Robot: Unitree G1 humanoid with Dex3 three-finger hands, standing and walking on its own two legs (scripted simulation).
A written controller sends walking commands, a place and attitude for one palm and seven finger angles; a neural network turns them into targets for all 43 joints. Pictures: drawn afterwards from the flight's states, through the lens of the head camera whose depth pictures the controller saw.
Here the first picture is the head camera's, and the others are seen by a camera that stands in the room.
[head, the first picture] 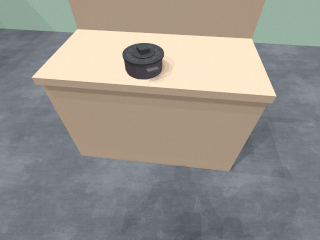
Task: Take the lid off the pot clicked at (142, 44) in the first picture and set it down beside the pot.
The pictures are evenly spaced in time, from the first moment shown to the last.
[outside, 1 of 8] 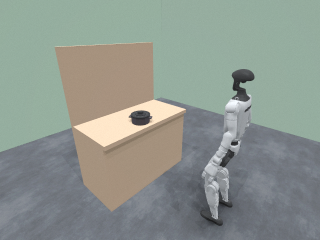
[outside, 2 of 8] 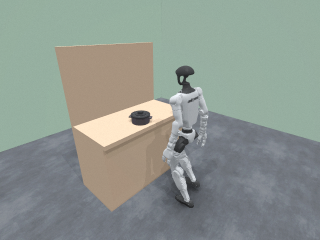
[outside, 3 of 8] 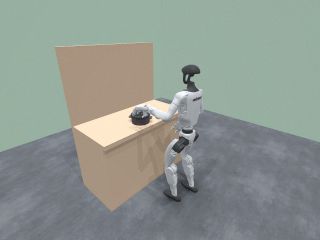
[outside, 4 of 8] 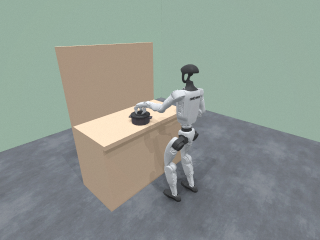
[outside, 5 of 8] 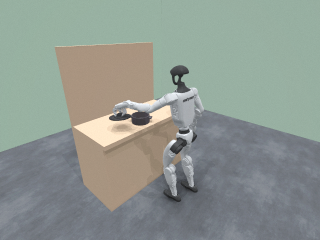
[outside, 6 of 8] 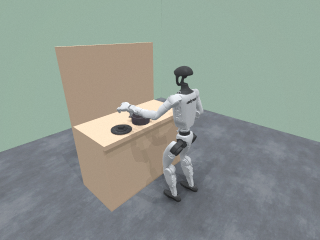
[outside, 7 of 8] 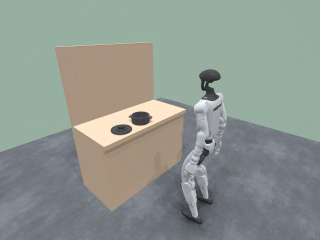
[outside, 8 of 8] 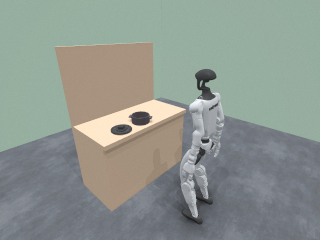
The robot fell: no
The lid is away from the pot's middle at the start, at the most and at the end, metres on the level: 0.00 0.26 0.24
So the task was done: yes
